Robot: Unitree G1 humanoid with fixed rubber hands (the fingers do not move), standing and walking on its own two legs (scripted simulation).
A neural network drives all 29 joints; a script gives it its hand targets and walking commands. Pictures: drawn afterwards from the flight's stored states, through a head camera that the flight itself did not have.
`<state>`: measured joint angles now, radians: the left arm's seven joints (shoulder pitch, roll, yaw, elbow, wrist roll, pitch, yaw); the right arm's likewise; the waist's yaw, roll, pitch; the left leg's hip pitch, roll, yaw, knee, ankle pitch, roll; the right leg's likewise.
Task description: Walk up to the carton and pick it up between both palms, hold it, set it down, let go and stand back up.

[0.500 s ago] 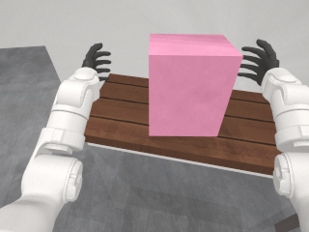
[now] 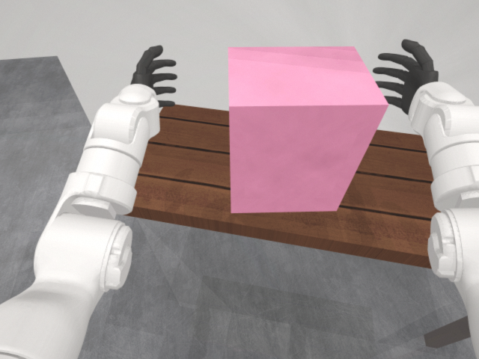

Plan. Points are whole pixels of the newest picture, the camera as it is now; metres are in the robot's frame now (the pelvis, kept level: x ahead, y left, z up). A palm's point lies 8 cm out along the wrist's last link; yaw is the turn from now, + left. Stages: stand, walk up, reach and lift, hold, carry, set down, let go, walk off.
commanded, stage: reach and lift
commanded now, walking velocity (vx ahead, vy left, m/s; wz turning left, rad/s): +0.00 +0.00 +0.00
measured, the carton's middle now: (287, 136) +0.52 -0.08 +0.08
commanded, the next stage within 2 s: none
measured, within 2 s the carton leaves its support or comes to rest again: neither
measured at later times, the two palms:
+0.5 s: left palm (154, 124) +0.47 +0.16 +0.15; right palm (390, 135) +0.46 -0.24 +0.14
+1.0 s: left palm (168, 131) +0.47 +0.14 +0.13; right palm (379, 142) +0.46 -0.23 +0.12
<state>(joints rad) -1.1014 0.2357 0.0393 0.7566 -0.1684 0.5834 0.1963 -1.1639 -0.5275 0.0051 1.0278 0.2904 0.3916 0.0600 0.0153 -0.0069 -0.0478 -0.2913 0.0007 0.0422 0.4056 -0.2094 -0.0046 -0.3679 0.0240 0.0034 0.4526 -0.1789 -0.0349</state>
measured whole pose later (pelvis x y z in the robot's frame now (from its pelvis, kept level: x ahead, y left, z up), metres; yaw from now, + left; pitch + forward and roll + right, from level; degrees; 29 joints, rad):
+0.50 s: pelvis +0.00 +0.00 +0.00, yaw +0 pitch +11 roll +1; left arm -1.10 0.24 0.04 1.01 -0.17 0.27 0.16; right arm -1.03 -0.43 -0.09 1.04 0.29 0.19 0.04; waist 0.01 0.00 -0.06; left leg -0.42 0.00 0.04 0.41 -0.18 -0.01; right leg -0.50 0.02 0.00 0.45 -0.15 -0.03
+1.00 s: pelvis +0.00 +0.00 +0.00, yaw +0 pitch +14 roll +1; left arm -1.09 0.19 0.04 1.11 -0.17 0.09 0.14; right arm -0.99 -0.38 -0.08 1.04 0.29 0.06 0.00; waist 0.01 0.01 -0.08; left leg -0.46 0.00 0.04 0.41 -0.19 -0.01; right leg -0.53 0.02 0.00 0.45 -0.16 -0.04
